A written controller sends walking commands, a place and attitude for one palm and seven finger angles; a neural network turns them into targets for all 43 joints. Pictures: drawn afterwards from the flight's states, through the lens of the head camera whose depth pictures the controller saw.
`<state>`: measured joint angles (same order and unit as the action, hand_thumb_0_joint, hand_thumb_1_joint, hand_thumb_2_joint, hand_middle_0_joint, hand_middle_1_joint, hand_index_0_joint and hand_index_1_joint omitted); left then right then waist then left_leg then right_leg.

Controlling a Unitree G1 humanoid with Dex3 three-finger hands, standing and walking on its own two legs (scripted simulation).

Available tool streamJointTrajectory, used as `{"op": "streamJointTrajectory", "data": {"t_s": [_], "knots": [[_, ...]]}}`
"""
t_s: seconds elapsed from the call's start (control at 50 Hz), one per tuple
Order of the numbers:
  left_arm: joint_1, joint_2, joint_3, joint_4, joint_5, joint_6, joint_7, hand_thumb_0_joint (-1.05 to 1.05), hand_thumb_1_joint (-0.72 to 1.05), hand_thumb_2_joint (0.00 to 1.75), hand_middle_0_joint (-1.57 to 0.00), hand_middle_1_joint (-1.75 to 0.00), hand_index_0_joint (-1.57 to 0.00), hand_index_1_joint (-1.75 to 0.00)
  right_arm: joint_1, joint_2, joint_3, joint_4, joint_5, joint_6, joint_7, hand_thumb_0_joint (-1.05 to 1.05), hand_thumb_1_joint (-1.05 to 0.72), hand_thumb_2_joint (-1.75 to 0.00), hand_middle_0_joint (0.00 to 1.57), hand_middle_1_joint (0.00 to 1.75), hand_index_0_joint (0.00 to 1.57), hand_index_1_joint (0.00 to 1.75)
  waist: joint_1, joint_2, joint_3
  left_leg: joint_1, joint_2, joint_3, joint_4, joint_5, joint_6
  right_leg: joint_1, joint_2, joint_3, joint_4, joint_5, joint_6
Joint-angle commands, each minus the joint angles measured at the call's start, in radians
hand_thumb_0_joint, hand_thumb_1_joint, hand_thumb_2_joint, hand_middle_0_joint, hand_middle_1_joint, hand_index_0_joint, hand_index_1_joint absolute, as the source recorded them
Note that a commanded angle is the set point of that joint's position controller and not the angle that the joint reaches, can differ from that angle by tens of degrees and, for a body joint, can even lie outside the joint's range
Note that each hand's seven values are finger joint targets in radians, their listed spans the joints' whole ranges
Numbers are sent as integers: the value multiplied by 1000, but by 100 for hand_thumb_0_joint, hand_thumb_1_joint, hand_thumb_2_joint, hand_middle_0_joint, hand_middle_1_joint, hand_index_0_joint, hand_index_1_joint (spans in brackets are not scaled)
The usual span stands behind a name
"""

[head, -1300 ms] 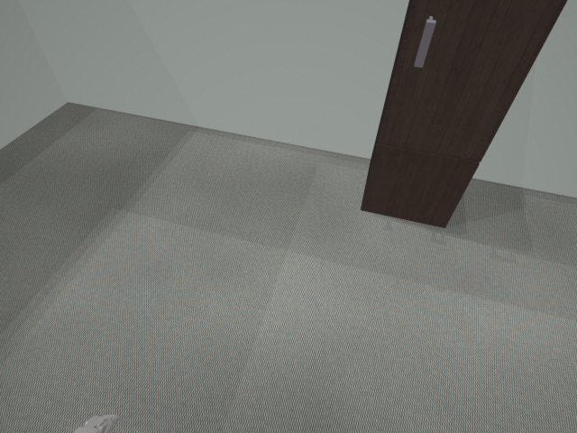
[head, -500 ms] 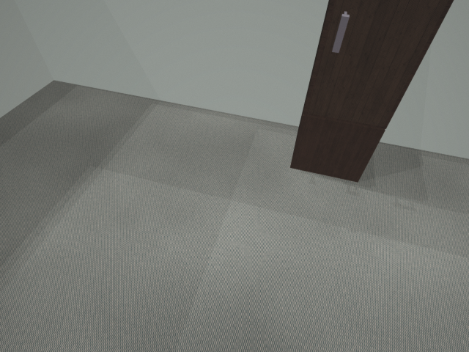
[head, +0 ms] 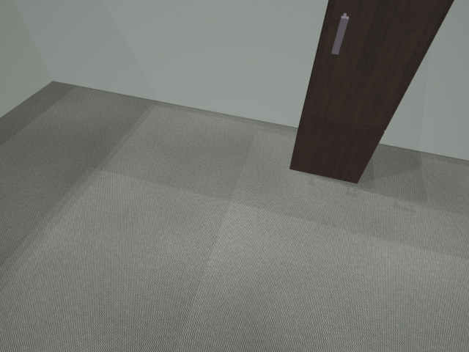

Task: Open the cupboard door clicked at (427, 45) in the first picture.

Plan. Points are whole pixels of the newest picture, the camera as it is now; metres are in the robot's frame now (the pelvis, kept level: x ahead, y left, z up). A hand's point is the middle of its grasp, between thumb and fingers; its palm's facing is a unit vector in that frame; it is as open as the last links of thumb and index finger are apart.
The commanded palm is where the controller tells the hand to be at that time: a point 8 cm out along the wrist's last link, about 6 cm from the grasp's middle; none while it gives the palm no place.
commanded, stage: look at it before walking up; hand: left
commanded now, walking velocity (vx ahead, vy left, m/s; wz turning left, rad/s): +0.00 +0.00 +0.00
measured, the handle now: (339, 33) +1.20 -0.34 +0.05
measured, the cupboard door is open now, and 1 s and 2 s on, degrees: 0 0 0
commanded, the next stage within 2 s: walk to a spot facing it in 0.14 s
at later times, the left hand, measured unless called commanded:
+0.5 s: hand out of the picture +0.07 +0.22 -0.17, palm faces -0.10 -0.95 -0.30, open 7.4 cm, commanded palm none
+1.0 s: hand out of the picture +0.08 +0.15 -0.16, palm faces -0.26 -0.94 -0.23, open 7.4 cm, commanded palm none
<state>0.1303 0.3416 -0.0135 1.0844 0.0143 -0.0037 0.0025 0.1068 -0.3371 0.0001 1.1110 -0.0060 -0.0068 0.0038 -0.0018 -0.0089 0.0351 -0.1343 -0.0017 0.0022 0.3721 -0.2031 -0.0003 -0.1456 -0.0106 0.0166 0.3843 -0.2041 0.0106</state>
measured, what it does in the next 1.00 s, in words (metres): lifts its left foot, turning right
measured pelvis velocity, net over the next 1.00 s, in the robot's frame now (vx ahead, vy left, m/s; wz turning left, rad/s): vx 0.00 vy -0.03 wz -0.35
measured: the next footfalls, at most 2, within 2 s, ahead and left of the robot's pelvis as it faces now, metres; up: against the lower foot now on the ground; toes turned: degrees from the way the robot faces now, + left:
left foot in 1.16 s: +0.13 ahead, +0.09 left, +0.00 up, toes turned -25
right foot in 1.70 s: +0.25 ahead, -0.24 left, +0.00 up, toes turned -55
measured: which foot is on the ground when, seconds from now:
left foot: down 0.00-0.62, up 0.64-1.00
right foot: down 0.00-1.00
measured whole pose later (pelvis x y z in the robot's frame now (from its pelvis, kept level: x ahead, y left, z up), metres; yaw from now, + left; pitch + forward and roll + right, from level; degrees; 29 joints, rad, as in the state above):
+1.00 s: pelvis +0.00 -0.03 +0.00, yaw -20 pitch +2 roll +1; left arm 0.33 0.19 0.05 0.95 0.03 0.00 -0.01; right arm 0.16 -0.27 -0.07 0.96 -0.02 0.03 0.00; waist 0.04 0.01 0.01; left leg -0.45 0.06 0.00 0.93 -0.34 -0.07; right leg -0.25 0.10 0.14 0.39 -0.17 -0.07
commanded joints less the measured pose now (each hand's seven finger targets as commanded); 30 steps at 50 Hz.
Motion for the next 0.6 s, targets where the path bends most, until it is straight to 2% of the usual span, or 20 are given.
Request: {"op": "streamJointTrajectory", "data": {"t_s": [0.0,0.14,0.24,0.26,0.3,0.32,0.38,0.44,0.48,0.5,0.52,0.54,0.56,0.58], "knots": [[-39,206,47,-59,-3,-23,10,0,90,90,-20,-30,-20,-30,-50,-207,-39,-60,-1,-26,-14,0,-90,-90,20,30,20,30,1,3,-61,9,119,-107,-64,130,28,2,-110,89,-67,115,-38],[-38,206,46,-56,-3,-23,9,0,90,90,-20,-30,-20,-30,-55,-210,-38,-61,-2,-27,-14,0,-90,-90,20,30,20,30,3,18,-62,16,120,-105,-69,133,27,4,-112,87,-70,118,-38],[-39,209,47,-58,-3,-22,8,0,90,90,-20,-30,-20,-30,-51,-215,-39,-61,-2,-27,-16,0,-90,-90,20,30,20,30,2,6,-68,33,124,-97,-63,146,26,-3,-108,95,-66,142,-40],[-39,195,49,-65,-3,-16,7,0,90,90,-20,-30,-20,-30,-42,-200,-40,-62,-3,-25,-19,0,-90,-90,20,30,20,30,0,11,-62,36,127,-85,-46,152,23,-17,-104,98,-53,164,-40],[7,111,37,-61,-4,8,12,0,90,90,-20,-30,-20,-30,9,-106,-27,-60,-5,-10,-23,0,-90,-90,20,30,20,30,-4,13,-67,38,131,-50,-6,164,9,-46,-100,108,-10,213,-30],[21,97,36,-68,-4,18,13,0,90,90,-20,-30,-20,-30,26,-92,-27,-65,-4,-3,-26,0,-90,-90,20,30,20,30,-4,9,-61,38,137,-40,6,170,7,-67,-94,109,16,230,-27],[39,99,50,-103,1,34,8,0,90,90,-20,-30,-20,-30,41,-116,-47,-102,-5,12,-34,0,-90,-90,20,30,20,30,-6,27,-56,38,171,-33,34,160,21,-135,-63,107,99,236,-26],[53,81,61,-141,3,43,-1,0,90,90,-20,-30,-20,-30,34,-131,-67,-141,-7,17,-38,0,-90,-90,20,30,20,30,-2,86,-50,16,240,-66,19,151,64,-197,-15,75,236,140,-13],[74,57,67,-157,3,51,-4,0,90,90,-20,-30,-20,-30,21,-137,-79,-161,-6,14,-35,0,-90,-90,20,30,20,30,7,184,-43,-3,330,-104,-13,226,132,-243,12,18,415,-169,2],[82,45,72,-170,3,54,-7,0,90,90,-20,-30,-20,-30,14,-130,-83,-176,-9,12,-35,0,-90,-90,20,30,20,30,10,199,-50,-17,360,-105,-11,281,161,-240,2,5,472,-269,6],[101,40,76,-175,2,55,-8,0,90,90,-20,-30,-20,-30,-8,-126,-86,-188,-10,11,-35,0,-90,-90,20,30,20,30,22,202,-45,-42,373,-81,11,304,165,-221,-21,15,474,-294,2],[132,35,82,-176,3,53,-12,0,90,90,-20,-30,-20,-30,-31,-121,-88,-200,-13,12,-35,0,-90,-90,20,30,20,30,43,187,-42,-85,360,-37,65,298,142,-165,-34,10,418,-263,-2],[188,33,88,-167,5,47,-15,0,90,90,-20,-30,-20,-30,-50,-116,-91,-210,-14,16,-34,0,-90,-90,20,30,20,30,73,150,-55,-120,319,20,165,251,96,-90,-34,-3,299,-156,-3],[242,75,98,-156,14,36,-13,0,90,90,-20,-30,-20,-30,-56,-96,-90,-221,-8,26,-30,0,-90,-90,20,30,20,30,99,-18,-54,-201,220,100,366,78,18,-31,-70,71,115,64,-17]]}}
